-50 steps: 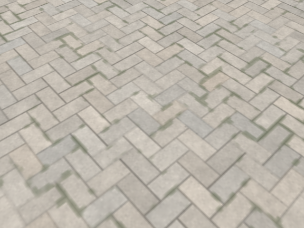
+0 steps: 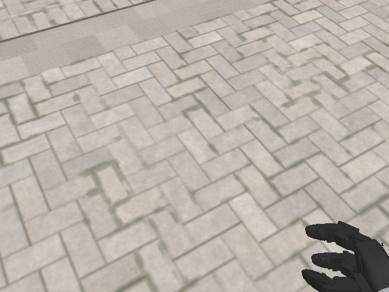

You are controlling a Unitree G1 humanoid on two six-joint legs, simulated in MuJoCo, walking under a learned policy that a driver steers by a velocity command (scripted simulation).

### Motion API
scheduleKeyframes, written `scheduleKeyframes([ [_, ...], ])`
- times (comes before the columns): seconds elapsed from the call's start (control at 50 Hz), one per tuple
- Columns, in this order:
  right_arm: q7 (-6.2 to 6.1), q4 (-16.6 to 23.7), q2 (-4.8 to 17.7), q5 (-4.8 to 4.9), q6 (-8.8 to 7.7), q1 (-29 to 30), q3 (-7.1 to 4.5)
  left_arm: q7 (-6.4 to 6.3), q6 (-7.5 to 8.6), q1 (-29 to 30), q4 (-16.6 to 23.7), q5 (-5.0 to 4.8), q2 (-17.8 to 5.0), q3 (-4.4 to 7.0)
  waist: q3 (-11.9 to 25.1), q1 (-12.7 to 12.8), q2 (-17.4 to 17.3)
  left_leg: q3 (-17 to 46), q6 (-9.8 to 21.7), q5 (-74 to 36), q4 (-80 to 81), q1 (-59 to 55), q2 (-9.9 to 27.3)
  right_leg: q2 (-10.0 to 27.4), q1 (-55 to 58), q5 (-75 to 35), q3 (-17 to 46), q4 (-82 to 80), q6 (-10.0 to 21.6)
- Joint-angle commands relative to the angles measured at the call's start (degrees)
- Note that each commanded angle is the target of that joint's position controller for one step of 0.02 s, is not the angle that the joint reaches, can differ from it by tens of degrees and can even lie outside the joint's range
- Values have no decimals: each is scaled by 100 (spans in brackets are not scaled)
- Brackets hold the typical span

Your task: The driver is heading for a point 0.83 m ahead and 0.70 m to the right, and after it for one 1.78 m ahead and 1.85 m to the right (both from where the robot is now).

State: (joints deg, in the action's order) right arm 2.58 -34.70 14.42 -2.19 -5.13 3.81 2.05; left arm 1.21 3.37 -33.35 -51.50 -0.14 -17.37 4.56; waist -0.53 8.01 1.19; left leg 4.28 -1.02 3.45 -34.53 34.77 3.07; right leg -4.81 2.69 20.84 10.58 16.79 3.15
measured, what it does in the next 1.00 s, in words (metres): walks ahead, turning right: left foot, then right foot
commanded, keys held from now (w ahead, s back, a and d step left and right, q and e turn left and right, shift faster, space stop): w+e+shift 1.00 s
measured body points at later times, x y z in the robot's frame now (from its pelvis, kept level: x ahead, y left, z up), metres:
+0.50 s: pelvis +0.47 -0.04 -0.04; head +0.49 -0.05 +0.41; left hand +0.79 +0.09 -0.10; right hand +0.31 -0.27 -0.17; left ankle +0.24 +0.17 -0.65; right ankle +0.57 -0.10 -0.74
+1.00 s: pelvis +0.88 -0.22 -0.01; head +0.91 -0.23 +0.44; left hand +1.20 -0.13 -0.11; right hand +0.74 -0.49 -0.09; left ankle +1.01 -0.15 -0.73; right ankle +0.73 -0.18 -0.62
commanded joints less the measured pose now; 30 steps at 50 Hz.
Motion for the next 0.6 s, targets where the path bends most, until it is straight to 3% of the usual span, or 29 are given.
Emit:
scheduleKeyframes([
  [0.02,-168,-186,998,-2,-17,-1309,-408,-10,140,910,680,-25,-1296,312,485,-1285,-146,-449,67,265,353,-3338,-466,744,-1916,-3644,674,958,497],
  [0.04,-277,-362,1193,-54,-41,-2215,-521,0,151,975,688,-4,-1259,304,1010,-1777,-204,-324,142,686,201,-4456,-189,481,-2419,-3567,466,2426,347],
  [0.06,-416,-448,1656,-196,-61,-3321,-669,-14,195,1073,860,34,-571,117,1736,-2123,-962,1266,337,2841,543,-5520,1284,132,-3256,-1257,72,4459,277],
  [0.08,-430,-382,2022,-290,0,-3041,-728,-47,136,422,1171,-214,14,-65,2224,-1456,-2153,4332,798,4454,1936,-5809,2620,-83,-4384,891,-397,5995,226],
  [0.1,-440,-357,1597,-150,31,-2458,-712,-83,19,833,1140,-57,-359,-53,1411,-1340,-1511,4465,989,4991,2228,-5094,2350,358,-5015,227,-557,6396,315],
  [0.12,-408,-326,1089,-76,10,-2080,-601,-40,-53,1281,1141,64,-515,-14,664,-1303,-877,3262,921,4049,2075,-4422,2035,637,-5113,-203,-653,6166,321],
  [0.14,-365,-423,855,-78,-17,-1993,-548,34,-104,1521,1125,109,-499,-9,264,-1231,-546,2320,851,2798,2058,-3881,1741,817,-4947,-395,-654,5935,269],
  [0.16,-366,-529,752,-76,-47,-2046,-516,111,-168,1612,1147,150,-421,-9,60,-1115,-591,1632,748,2024,2129,-3514,1508,927,-4792,-433,-643,5795,217],
  [0.2,-339,-817,594,56,-151,-2244,-486,212,-331,1878,1338,192,-198,-63,-186,-923,-797,759,608,932,2267,-3269,1342,1102,-4847,-481,-687,5606,138],
  [0.22,-312,-917,507,114,-189,-2335,-470,241,-383,2069,1446,197,-132,-90,-213,-889,-681,367,552,406,2348,-3303,1277,1125,-4978,-604,-753,5573,125],
  [0.28,-281,-1020,521,115,-275,-2175,-472,333,-395,2755,1875,208,-124,-181,-360,-720,-693,-739,482,-955,2573,-3092,1050,1094,-4935,-1436,-1034,4884,116],
  [0.32,-297,-1061,645,99,-287,-2081,-491,417,-383,3147,2027,179,-178,-240,-519,-672,-454,-1399,356,-1302,2794,-2877,823,972,-4415,-2022,-1385,3845,207],
  [0.34,-309,-1114,728,99,-288,-2183,-504,460,-376,3360,2072,174,-169,-274,-619,-713,-318,-1656,287,-1793,2851,-2830,734,840,-4056,-2202,-1694,3310,297],
  [0.36,-322,-1158,847,89,-288,-2337,-522,480,-370,3478,2083,168,-177,-294,-624,-735,-259,-1844,218,-2944,2712,-2907,703,615,-3647,-2253,-1996,2939,410],
  [0.4,-392,-1149,1212,87,-211,-2606,-606,454,-360,3185,1954,172,-353,-256,-250,-524,-482,-1938,113,-5569,1835,-3480,819,146,-2967,-1977,-2319,2686,600],
  [0.42,-445,-1106,1400,70,-126,-2574,-655,418,-350,2690,1818,174,-506,-200,64,-201,-644,-1902,86,-6353,1048,-3588,953,-16,-2391,-1719,-2301,2641,706],
  [0.44,-482,-1019,1560,37,-23,-2371,-704,364,-333,1772,1562,176,-725,-93,517,306,-734,-1805,133,-6719,-153,-3382,1092,-135,-1381,-1467,-2148,2646,867],
  [0.46,-471,-877,1601,4,60,-2086,-720,255,-300,487,1145,172,-980,67,1023,849,-634,-1666,210,-6062,-1897,-2631,1110,-142,123,-1297,-1717,2355,1123],
  [0.48,-358,-911,1262,-61,90,-2151,-671,83,-315,377,953,98,-1221,216,908,643,143,-1656,178,-918,-4088,-1322,249,166,1052,-924,-1068,2002,1310],
  [0.5,-299,-396,611,-83,29,-2602,-485,8,-437,1099,1203,197,-1906,323,1076,-341,1375,-1272,-83,2655,-6203,841,-468,1424,2023,-1468,1632,1763,2007],
  [0.52,-304,16,1010,-19,-118,-2142,-493,-16,-479,862,1438,163,-1983,405,1946,81,731,-33,-58,2275,-6414,1629,-425,1939,2502,-206,3302,530,2596],
  [0.54,-299,79,1087,-32,-223,-1747,-456,-77,-450,991,1348,119,-1725,361,1076,-56,44,144,-18,1837,-5758,1840,-106,1962,1707,211,3413,-144,2346],
  [0.56,-304,20,1094,-35,-244,-1706,-438,-115,-390,1176,1259,120,-1425,284,271,-411,-460,81,-33,1615,-5048,1544,112,1781,620,-181,2967,-306,2102],
  [0.6,-305,-65,1003,-194,-35,-1896,-396,-174,-210,1509,1232,117,-1182,169,-211,-960,-682,98,-203,1897,-4228,678,343,1271,-927,-1195,2033,-310,1923],
])
Velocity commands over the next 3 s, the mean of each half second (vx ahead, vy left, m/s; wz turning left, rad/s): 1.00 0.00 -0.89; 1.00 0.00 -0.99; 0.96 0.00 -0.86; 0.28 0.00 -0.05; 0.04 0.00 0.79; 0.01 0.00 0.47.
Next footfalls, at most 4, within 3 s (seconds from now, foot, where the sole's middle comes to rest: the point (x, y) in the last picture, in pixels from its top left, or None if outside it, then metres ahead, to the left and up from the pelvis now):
0.06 left None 0.24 0.16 -0.77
0.48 right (253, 263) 0.60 -0.11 -0.77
0.86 left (273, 166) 1.04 -0.18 -0.77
1.34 right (379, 172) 1.08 -0.63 -0.77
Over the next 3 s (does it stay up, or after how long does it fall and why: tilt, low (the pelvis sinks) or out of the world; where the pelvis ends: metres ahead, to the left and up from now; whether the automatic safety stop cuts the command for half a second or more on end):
stays up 1.20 -0.90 0.00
